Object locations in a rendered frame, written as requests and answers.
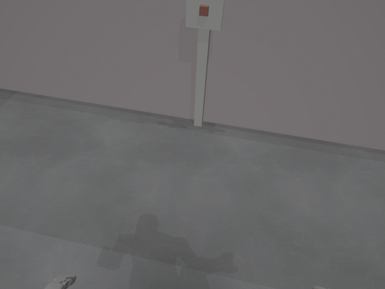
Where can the button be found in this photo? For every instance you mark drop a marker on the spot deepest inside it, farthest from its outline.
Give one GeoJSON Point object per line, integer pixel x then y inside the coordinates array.
{"type": "Point", "coordinates": [203, 11]}

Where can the robot left hand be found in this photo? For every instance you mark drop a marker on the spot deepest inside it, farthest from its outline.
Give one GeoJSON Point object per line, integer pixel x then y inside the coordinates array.
{"type": "Point", "coordinates": [62, 282]}

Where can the panel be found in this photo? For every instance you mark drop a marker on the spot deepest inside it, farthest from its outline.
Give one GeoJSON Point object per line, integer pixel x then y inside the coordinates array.
{"type": "Point", "coordinates": [205, 25]}

